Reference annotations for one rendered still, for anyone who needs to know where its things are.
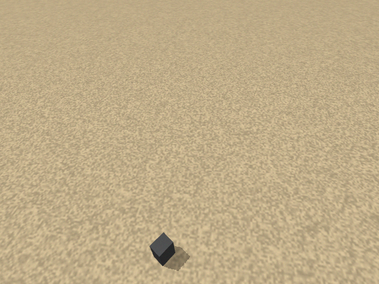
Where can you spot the carton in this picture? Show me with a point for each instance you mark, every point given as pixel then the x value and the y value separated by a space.
pixel 162 248

